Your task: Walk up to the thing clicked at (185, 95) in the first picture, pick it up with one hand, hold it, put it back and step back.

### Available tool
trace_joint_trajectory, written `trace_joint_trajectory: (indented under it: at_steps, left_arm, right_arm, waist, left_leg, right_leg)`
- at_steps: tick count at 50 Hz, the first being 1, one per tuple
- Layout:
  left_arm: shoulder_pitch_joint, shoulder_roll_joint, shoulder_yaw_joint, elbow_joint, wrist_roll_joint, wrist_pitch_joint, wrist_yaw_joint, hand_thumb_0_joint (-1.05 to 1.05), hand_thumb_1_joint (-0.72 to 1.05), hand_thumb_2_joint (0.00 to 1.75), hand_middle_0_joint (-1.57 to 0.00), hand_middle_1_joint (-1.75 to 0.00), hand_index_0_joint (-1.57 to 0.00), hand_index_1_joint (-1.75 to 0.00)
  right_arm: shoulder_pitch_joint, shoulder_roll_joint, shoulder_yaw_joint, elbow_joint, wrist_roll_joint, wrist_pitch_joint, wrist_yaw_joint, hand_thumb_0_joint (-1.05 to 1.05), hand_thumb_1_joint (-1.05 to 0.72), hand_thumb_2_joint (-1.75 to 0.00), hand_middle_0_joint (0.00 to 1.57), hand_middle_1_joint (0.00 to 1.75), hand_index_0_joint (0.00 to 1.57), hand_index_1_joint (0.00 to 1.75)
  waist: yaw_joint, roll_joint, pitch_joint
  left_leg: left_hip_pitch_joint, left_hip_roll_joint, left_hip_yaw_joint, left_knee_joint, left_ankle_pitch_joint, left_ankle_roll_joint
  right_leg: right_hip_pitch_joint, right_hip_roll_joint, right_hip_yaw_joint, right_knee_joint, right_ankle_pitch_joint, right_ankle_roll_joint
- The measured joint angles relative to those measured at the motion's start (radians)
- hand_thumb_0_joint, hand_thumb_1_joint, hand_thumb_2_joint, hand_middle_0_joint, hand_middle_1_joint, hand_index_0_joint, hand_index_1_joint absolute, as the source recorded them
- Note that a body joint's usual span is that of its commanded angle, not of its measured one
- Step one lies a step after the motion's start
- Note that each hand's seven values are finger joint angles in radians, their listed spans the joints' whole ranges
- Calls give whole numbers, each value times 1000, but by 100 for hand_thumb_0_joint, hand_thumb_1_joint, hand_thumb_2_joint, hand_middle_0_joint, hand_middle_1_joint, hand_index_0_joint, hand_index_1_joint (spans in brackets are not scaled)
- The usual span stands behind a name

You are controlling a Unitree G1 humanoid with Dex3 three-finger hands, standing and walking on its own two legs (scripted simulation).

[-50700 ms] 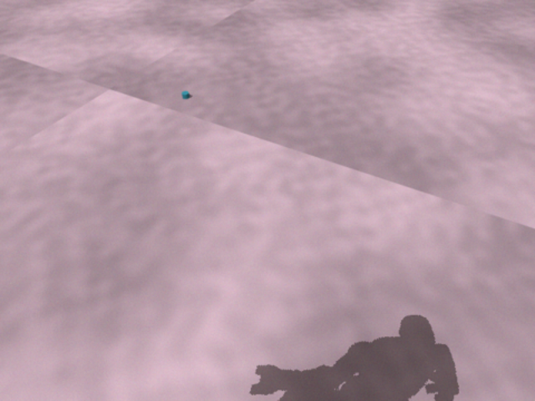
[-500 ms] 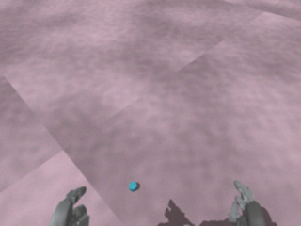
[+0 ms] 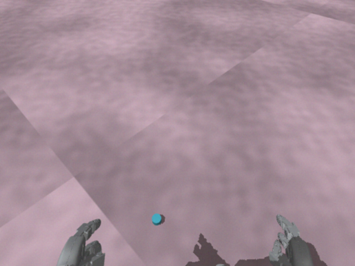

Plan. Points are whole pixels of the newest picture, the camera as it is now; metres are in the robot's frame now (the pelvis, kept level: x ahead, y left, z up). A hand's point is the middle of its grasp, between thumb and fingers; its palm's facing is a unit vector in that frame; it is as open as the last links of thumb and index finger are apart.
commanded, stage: home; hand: left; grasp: from above
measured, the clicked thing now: (156, 219) +0.47 +0.13 -0.70
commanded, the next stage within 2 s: stand in 0.40 s
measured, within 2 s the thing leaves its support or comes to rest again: neither
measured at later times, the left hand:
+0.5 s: hand (100, 259) +0.16 +0.18 -0.05, palm faces +0.05 -0.98 -0.20, open 7.4 cm
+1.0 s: hand out of the picture +0.04 +0.24 -0.11, palm faces +0.04 -0.95 -0.31, open 7.4 cm
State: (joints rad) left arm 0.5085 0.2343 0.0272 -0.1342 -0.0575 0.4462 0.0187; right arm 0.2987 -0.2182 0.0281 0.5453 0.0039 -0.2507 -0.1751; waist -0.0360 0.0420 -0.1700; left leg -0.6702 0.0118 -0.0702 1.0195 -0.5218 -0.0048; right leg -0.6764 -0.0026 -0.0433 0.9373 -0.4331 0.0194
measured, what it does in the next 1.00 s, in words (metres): rises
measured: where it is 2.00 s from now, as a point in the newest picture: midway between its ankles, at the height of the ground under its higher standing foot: outside the picture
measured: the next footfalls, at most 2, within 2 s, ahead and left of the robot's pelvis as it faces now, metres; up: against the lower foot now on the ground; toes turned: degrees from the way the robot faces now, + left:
none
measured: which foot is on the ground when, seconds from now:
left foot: down 0.00-1.00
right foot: down 0.00-1.00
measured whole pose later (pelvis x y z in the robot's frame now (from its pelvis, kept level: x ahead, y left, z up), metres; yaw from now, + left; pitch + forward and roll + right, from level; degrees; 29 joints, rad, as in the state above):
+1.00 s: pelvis -0.01 +0.01 +0.05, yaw +0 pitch -3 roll +0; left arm 0.24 0.27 0.04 1.00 0.03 0.02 0.03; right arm 0.22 -0.28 -0.05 1.01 -0.05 -0.01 -0.02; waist 0.02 0.00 0.05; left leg -0.18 -0.02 -0.02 0.55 -0.30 0.02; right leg -0.22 -0.04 0.00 0.52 -0.24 0.04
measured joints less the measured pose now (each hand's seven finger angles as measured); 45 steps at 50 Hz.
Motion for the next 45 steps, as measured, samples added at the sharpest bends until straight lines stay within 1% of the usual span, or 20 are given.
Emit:
trace_joint_trajectory:
  at_steps: [25,26,27,28,29,30,31,33,35,40,45]
  left_arm:
    - [4,2,-2,-7,1,7,1,1,90,90,-20,-30,-21,-30]
    - [-25,8,-11,42,21,-43,5,1,90,90,-20,-30,-21,-30]
    - [-75,15,-20,134,45,-115,9,1,90,90,-20,-30,-21,-30]
    - [-127,21,-25,235,64,-177,11,1,90,90,-21,-30,-21,-30]
    - [-172,26,-27,330,79,-224,12,1,90,90,-21,-30,-21,-30]
    - [-208,33,-26,413,90,-260,12,1,90,90,-21,-30,-21,-30]
    - [-235,39,-23,484,97,-287,10,1,90,90,-21,-30,-21,-30]
    - [-266,48,-11,598,100,-324,8,1,90,90,-21,-30,-21,-30]
    - [-277,55,0,694,101,-352,10,1,90,90,-21,-30,-21,-30]
    - [-277,60,18,893,102,-393,12,1,90,90,-20,-30,-21,-30]
    - [-269,51,21,1035,95,-412,9,1,90,90,-20,-30,-21,-30]
  right_arm:
    - [-1,3,1,-3,2,4,3,1,-91,-90,20,30,20,30]
    - [-16,4,-8,18,-29,10,12,1,-91,-90,20,30,20,30]
    - [-42,-1,-14,57,-60,35,33,1,-91,-90,20,30,20,30]
    - [-65,-13,-13,96,-84,72,57,1,-91,-90,20,30,20,30]
    - [-85,-26,-12,132,-99,105,81,1,-91,-90,20,30,20,30]
    - [-100,-36,-13,164,-101,132,103,1,-90,-90,20,30,20,30]
    - [-109,-43,-19,191,-96,152,121,1,-90,-90,20,30,20,30]
    - [-116,-53,-37,231,-81,178,144,1,-90,-90,21,30,21,30]
    - [-115,-59,-55,264,-72,192,156,1,-90,-90,21,30,21,30]
    - [-103,-71,-81,337,-67,221,164,1,-91,-90,20,30,20,30]
    - [-85,-70,-85,402,-60,235,160,1,-91,-90,20,30,20,30]
  waist:
    - [1,0,-3]
    - [9,-7,27]
    - [24,-18,66]
    - [37,-27,93]
    - [47,-33,115]
    - [54,-39,132]
    - [59,-46,145]
    - [64,-54,164]
    - [64,-58,175]
    - [58,-55,191]
    - [58,-50,206]
  left_leg:
    - [-3,-2,-1,6,-3,4]
    - [24,-3,4,-1,-1,6]
    - [62,-7,13,-19,7,8]
    - [94,-11,21,-40,18,10]
    - [121,-15,25,-61,28,11]
    - [146,-20,29,-82,39,13]
    - [169,-25,34,-105,50,13]
    - [211,-32,39,-147,70,14]
    - [249,-35,41,-186,88,15]
    - [332,-33,41,-277,127,17]
    - [414,-32,43,-380,173,20]
  right_leg:
    - [1,-1,-1,0,-1,4]
    - [24,-3,4,-2,0,3]
    - [55,-7,13,-8,3,2]
    - [81,-11,20,-19,9,0]
    - [104,-15,24,-32,16,-1]
    - [125,-20,29,-45,22,-1]
    - [144,-25,33,-58,28,0]
    - [179,-32,38,-87,41,4]
    - [214,-36,40,-120,55,6]
    - [301,-35,39,-216,96,10]
    - [385,-35,40,-325,147,14]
